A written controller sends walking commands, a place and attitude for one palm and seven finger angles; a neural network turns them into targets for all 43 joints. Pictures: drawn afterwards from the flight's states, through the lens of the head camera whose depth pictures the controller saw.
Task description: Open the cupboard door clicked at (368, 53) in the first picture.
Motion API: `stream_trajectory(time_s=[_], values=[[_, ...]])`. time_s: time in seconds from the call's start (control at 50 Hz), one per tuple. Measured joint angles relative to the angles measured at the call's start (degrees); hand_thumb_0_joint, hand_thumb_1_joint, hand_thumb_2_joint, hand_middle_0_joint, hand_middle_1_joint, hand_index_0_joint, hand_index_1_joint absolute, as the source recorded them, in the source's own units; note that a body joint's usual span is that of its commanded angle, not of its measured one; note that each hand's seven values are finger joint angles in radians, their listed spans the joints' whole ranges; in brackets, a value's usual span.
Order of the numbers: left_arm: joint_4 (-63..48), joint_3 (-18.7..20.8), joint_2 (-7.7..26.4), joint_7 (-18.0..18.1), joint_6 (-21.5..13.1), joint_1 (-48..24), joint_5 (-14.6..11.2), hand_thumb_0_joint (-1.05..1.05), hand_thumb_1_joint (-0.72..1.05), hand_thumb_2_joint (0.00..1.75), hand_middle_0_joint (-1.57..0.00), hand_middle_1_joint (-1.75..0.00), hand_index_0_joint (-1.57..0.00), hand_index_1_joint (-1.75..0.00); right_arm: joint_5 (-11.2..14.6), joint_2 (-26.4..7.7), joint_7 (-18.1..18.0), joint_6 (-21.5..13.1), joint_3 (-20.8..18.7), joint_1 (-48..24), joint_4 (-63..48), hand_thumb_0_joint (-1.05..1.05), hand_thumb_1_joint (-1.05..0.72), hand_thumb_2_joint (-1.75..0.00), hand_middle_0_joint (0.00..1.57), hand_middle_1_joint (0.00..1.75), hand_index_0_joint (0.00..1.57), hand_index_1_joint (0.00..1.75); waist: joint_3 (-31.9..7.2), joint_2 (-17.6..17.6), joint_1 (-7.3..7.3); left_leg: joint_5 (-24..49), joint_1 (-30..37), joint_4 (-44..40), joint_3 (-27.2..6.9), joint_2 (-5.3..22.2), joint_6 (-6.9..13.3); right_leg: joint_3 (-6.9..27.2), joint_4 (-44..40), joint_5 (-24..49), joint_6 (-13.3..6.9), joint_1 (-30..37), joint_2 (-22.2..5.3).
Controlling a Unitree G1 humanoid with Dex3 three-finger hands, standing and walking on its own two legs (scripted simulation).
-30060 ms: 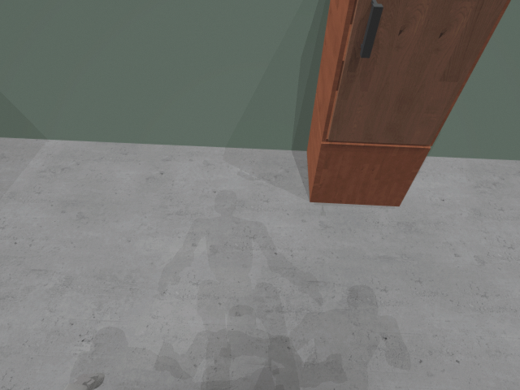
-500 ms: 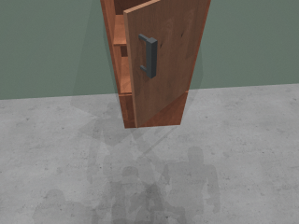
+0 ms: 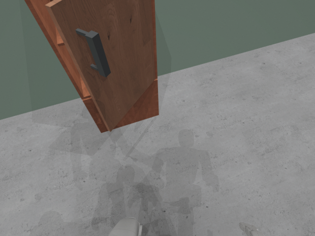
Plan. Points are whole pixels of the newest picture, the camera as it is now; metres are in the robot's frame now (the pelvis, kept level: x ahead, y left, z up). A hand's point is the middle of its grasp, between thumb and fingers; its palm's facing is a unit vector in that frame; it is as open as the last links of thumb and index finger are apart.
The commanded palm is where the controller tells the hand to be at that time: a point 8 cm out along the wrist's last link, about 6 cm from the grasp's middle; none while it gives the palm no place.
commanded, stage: walk to a spot facing it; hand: left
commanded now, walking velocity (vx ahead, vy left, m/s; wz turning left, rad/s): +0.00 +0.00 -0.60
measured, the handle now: (93, 53) +0.57 +0.24 +0.10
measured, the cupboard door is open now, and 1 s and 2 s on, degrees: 39 39 39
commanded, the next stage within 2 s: none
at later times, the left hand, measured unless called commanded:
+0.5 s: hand (101, 205) +0.20 +0.20 -0.16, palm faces -0.32 -0.92 -0.25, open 7.4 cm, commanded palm none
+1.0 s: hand (130, 187) +0.26 +0.12 -0.17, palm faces -0.59 -0.79 -0.18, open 7.4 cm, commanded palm none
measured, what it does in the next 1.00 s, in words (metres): steps on the spot, turning right: left foot, then right foot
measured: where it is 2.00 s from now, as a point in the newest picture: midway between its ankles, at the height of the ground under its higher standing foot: (208, 218)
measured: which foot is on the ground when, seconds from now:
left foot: up 0.00-0.14, down 0.16-0.52, up 0.54-0.80, down 0.82-1.00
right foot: down 0.00-0.16, up 0.18-0.52, down 0.54-0.82, up 0.84-1.00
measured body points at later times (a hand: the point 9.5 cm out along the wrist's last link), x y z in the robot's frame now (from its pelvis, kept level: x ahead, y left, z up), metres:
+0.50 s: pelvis +0.02 +0.03 -0.01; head +0.09 +0.01 +0.44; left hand +0.21 +0.25 -0.15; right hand -0.03 -0.23 -0.15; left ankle +0.02 +0.16 -0.74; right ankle -0.02 -0.10 -0.72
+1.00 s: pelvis +0.06 +0.03 +0.00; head +0.11 +0.01 +0.44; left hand +0.29 +0.16 -0.15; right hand -0.06 -0.19 -0.14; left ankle +0.12 +0.13 -0.74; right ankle -0.04 -0.07 -0.68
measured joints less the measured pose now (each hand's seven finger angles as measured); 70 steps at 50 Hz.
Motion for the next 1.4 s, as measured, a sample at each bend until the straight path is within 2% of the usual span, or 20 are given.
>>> stream_trajectory(time_s=[0.1,0.16,0.22,0.28,0.32,0.44,0.54,0.58,0.64,0.72,0.8,0.82,0.88,0.96,1.06,1.14,1.16,1.2,1.26,1.4], values=[[-0.7,0.5,0.6,0.0,0.2,-0.3,0.1,0.0,0.91,0.9,-0.21,-0.3,-0.21,-0.3,0.5,0.8,-0.2,-0.8,0.5,-1.7,-1.5,0.01,-0.91,-0.89,0.2,0.3,0.2,0.3,-0.2,-1.2,0.89,0.1,3.1,-9.7,-0.9,-1.0,0.4,3.5,0.1,0.1,1.1,-0.3,1.1],[-1.3,0.8,1.2,0.0,0.8,-0.1,-0.3,0.0,0.91,0.9,-0.21,-0.3,-0.21,-0.3,0.5,0.9,-0.3,-2.0,1.2,-1.2,-2.8,0.01,-0.91,-0.89,0.2,0.3,0.2,0.3,-1.5,-1.0,0.6,8.3,8.1,-23.7,-1.4,-0.4,1.6,4.9,3.3,-1.6,2.4,-1.9,2.8],[-1.7,1.2,2.9,-0.7,1.5,-2.2,-0.3,0.0,0.91,0.9,-0.21,-0.3,-0.21,-0.3,-0.7,1.6,-0.5,-2.8,1.8,0.2,-3.4,0.01,-0.91,-0.89,0.2,0.3,0.2,0.3,-0.7,-2.0,0.81,7.6,8.6,-22.8,0.3,0.2,4.2,0.3,19.2,-13.2,4.3,-7.9,1.5],[-2.6,1.7,4.2,-1.5,1.6,-4.4,-0.1,0.01,0.91,0.9,-0.2,-0.29,-0.2,-0.29,-1.3,2.1,-0.5,-2.7,2.6,2.8,-3.6,0.01,-0.91,-0.89,0.21,0.3,0.2,0.3,-0.1,-2.4,0.9,7.7,10.5,-24.9,1.8,1.4,4.0,-4.4,33.0,-13.5,6.0,-13.0,-1.0],[-3.6,1.7,4.7,-2.0,1.7,-5.4,-0.2,0.01,0.91,0.9,-0.2,-0.29,-0.2,-0.29,-1.4,2.1,-0.5,-2.7,2.8,4.4,-3.3,0.01,-0.91,-0.89,0.21,0.3,0.2,0.3,0.2,-2.0,0.74,8.4,11.9,-26.8,2.9,2.4,3.9,-6.5,35.5,-12.1,6.7,-14.5,-2.6],[-5.2,1.1,5.0,-2.9,2.0,-7.6,-0.2,0.0,0.91,0.9,-0.2,-0.29,-0.2,-0.29,-1.5,0.7,-0.1,-2.3,2.3,8.7,-2.1,0.01,-0.9,-0.89,0.21,0.3,0.2,0.3,0.2,-0.1,-1.08,7.8,14.2,-28.1,7.4,5.1,3.0,-10.0,23.5,-9.3,6.4,-11.7,-5.4],[-6.4,0.1,5.4,-3.0,0.2,-8.0,-0.1,0.0,0.91,0.9,-0.2,-0.29,-0.2,-0.29,-0.9,-1.5,0.6,-1.3,1.3,11.9,-1.3,0.01,-0.9,-0.89,0.21,0.3,0.2,0.3,-0.6,0.5,-2.67,2.1,11.5,-17.9,10.6,6.9,1.0,-10.6,5.2,1.2,2.9,-3.4,-5.4],[-5.9,-0.2,4.3,-1.9,-0.6,-8.6,-0.3,0.0,0.91,0.9,-0.2,-0.29,-0.2,-0.29,-0.4,-3.0,0.4,0.0,0.7,10.7,-0.5,0.01,-0.9,-0.89,0.21,0.3,0.2,0.3,0.6,2.1,-3.11,-4.3,7.0,-5.9,6.4,6.2,0.4,-9.7,7.7,-2.4,2.4,-4.3,-4.2],[-5.7,-0.6,3.3,-0.8,-0.2,-8.2,-0.2,0.0,0.91,0.9,-0.2,-0.29,-0.2,-0.29,-0.2,-3.6,0.1,0.8,0.2,8.6,0.0,0.01,-0.91,-0.89,0.2,0.3,0.2,0.3,1.5,1.8,-3.36,-5.0,1.9,4.6,3.3,4.1,-0.2,-7.2,6.8,-2.4,2.8,-3.8,-3.4],[-4.8,-0.9,2.7,-0.6,0.8,-7.2,0.2,0.0,0.91,0.9,-0.21,-0.29,-0.2,-0.29,0.0,-2.4,0.5,0.1,0.4,7.1,-1.5,0.01,-0.91,-0.89,0.2,0.3,0.19,0.3,1.2,-0.4,-3.41,-2.1,0.8,-1.2,3.0,2.6,-0.6,-3.7,4.2,-0.6,3.2,-3.1,-3.2],[-4.1,-0.9,2.3,-1.0,1.5,-6.4,0.0,0.0,0.91,0.9,-0.21,-0.3,-0.21,-0.3,0.0,-1.1,0.5,-1.3,1.0,6.8,-2.9,0.01,-0.91,-0.89,0.2,0.3,0.2,0.3,0.3,-1.5,-3.35,4.8,5.3,-16.9,3.0,1.3,-0.2,-0.7,5.2,-1.1,4.5,-3.9,-2.3],[-4.2,-0.9,2.0,-1.2,1.8,-6.0,-0.3,0.0,0.91,0.9,-0.21,-0.3,-0.21,-0.3,-0.1,-1.2,0.5,-2.0,1.3,7.4,-3.4,0.01,-0.91,-0.89,0.2,0.3,0.2,0.3,-0.5,-0.7,-3.36,7.4,6.8,-21.8,2.4,1.9,0.9,-0.5,6.6,-1.8,4.7,-4.9,-1.2],[-4.0,-0.4,2.7,-1.6,2.5,-7.0,-0.4,0.01,0.91,0.9,-0.21,-0.3,-0.21,-0.3,-1.2,0.5,0.2,-3.0,2.1,7.9,-3.0,0.01,-0.91,-0.89,0.2,0.3,0.2,0.3,0.0,-1.8,-2.69,7.2,6.8,-20.1,4.2,2.7,3.6,-2.7,21.3,-13.0,5.0,-9.9,-1.3],[-4.2,0.4,3.0,-2.7,2.4,-7.8,-0.3,0.01,0.91,0.9,-0.2,-0.29,-0.2,-0.29,-1.8,1.9,0.3,-2.9,2.9,10.1,-2.4,0.01,-0.91,-0.89,0.21,0.3,0.2,0.3,-0.4,-1.3,-1.82,8.4,10.5,-24.7,6.4,4.6,3.3,-8.3,31.5,-12.3,6.0,-12.9,-3.5],[-4.5,0.3,2.6,-4.1,1.9,-7.1,0.0,0.01,0.91,0.9,-0.2,-0.29,-0.2,-0.29,-1.9,1.6,0.9,-3.2,2.6,12.5,-1.3,0.01,-0.9,-0.89,0.21,0.3,0.2,0.3,-2.2,0.7,-2.43,8.6,13.8,-28.3,10.2,7.0,2.2,-12.1,19.3,-10.8,5.4,-9.2,-5.6],[-4.7,0.0,2.8,-4.4,0.5,-6.5,0.2,0.01,0.91,0.9,-0.2,-0.29,-0.2,-0.29,-1.7,0.2,1.5,-3.1,1.9,14.8,-0.5,0.01,-0.9,-0.89,0.21,0.3,0.2,0.3,-3.5,1.7,-3.43,4.4,13.9,-23.5,12.9,9.0,0.5,-13.8,4.5,-7.9,3.3,-2.4,-5.3],[-4.7,0.1,3.0,-4.1,-0.5,-6.5,0.3,0.01,0.91,0.9,-0.2,-0.29,-0.2,-0.29,-1.3,-0.2,1.7,-2.7,1.6,15.0,0.0,0.01,-0.9,-0.89,0.21,0.3,0.2,0.3,-3.5,1.5,-3.15,0.5,12.4,-18.4,12.5,9.0,0.3,-13.2,3.6,-3.4,2.5,-2.3,-5.2],[-4.3,0.0,2.2,-3.1,-1.8,-6.2,-0.1,0.0,0.91,0.9,-0.2,-0.29,-0.2,-0.29,-1.0,-1.5,1.9,-1.2,1.1,13.7,1.5,0.01,-0.9,-0.89,0.21,0.3,0.2,0.3,-2.5,2.5,-2.98,-4.8,7.6,-5.5,7.5,7.6,0.3,-12.6,6.1,-2.6,1.7,-2.3,-4.4],[-3.5,-0.2,1.4,-1.9,-2.4,-3.7,-0.1,0.0,0.91,0.9,-0.2,-0.29,-0.2,-0.29,-1.0,-2.3,2.2,-0.7,0.4,11.2,2.2,0.01,-0.91,-0.89,0.21,0.3,0.2,0.3,-2.0,2.2,-2.69,-1.2,1.2,3.1,4.2,5.6,-0.1,-10.8,2.8,-3.0,1.8,0.7,-3.5],[1.1,-0.3,1.1,-2.4,-2.4,1.4,0.2,0.0,0.91,0.9,-0.21,-0.3,-0.2,-0.3,-0.8,-1.1,2.8,-3.2,0.1,6.3,-1.4,0.01,-0.91,-0.89,0.2,0.3,0.2,0.3,-1.5,-1.1,-1.78,6.7,-1.5,-12.8,4.0,3.4,-0.3,-5.4,-3.4,-3.3,2.9,7.0,-3.6]])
